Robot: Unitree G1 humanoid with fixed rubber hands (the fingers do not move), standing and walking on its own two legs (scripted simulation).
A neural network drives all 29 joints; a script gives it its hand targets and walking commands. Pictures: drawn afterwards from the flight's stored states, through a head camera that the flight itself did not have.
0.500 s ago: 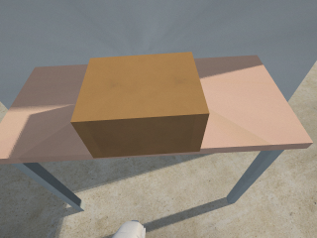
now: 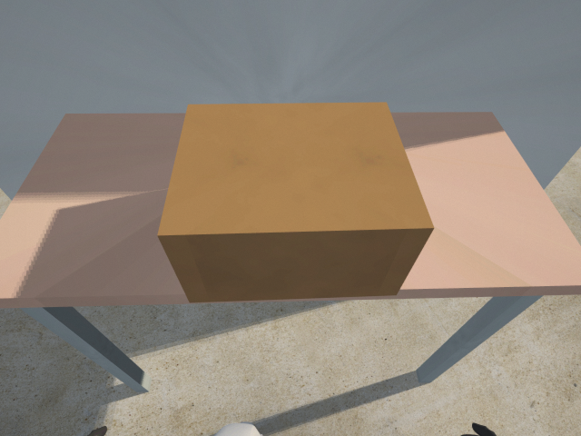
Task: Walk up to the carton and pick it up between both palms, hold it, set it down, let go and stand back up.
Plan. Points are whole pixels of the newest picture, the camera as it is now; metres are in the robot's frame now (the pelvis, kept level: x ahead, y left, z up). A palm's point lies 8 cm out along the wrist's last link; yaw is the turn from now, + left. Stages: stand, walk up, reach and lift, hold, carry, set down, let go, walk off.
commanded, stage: walk up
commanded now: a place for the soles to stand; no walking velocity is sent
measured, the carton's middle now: (291, 199) +0.44 +0.00 +0.06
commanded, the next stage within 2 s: reach and lift in 0.76 s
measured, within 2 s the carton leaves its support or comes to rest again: neither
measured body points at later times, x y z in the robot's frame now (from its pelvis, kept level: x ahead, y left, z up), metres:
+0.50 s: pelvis +0.00 -0.01 +0.00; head +0.01 -0.01 +0.45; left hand +0.09 +0.29 -0.12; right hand +0.09 -0.30 -0.12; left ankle +0.05 +0.11 -0.72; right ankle -0.01 -0.13 -0.72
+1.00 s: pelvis -0.02 -0.01 -0.01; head +0.04 -0.01 +0.43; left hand +0.14 +0.28 -0.12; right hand +0.13 -0.30 -0.13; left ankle +0.05 +0.11 -0.72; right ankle -0.01 -0.13 -0.72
